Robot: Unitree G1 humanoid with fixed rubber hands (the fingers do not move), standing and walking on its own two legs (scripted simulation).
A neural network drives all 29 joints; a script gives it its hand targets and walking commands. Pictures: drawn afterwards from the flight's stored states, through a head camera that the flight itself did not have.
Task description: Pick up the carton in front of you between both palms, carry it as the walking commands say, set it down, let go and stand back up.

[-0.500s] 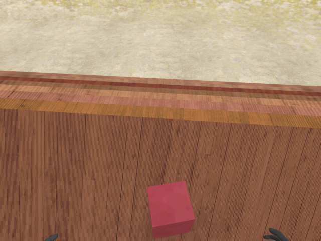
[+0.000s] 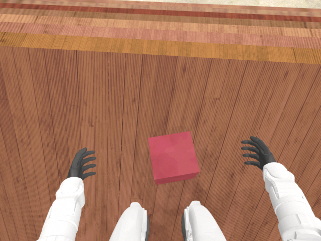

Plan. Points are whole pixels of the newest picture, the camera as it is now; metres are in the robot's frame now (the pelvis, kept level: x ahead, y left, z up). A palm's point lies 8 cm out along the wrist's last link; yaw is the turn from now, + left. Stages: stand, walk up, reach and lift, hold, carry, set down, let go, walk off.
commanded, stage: reach and lift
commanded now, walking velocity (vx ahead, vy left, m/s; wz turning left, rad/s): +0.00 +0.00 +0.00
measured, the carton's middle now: (171, 159) +0.42 -0.04 -0.59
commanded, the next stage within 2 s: none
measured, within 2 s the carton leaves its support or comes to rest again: neither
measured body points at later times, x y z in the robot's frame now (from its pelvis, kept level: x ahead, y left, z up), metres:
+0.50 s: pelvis -0.08 -0.03 -0.08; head +0.22 -0.05 +0.26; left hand +0.42 +0.16 -0.17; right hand +0.47 -0.22 -0.17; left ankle +0.02 +0.13 -0.68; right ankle +0.02 -0.12 -0.68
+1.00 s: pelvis -0.08 -0.01 -0.25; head +0.27 -0.03 +0.04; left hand +0.40 +0.17 -0.41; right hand +0.45 -0.22 -0.42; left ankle +0.02 +0.13 -0.68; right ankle +0.02 -0.12 -0.68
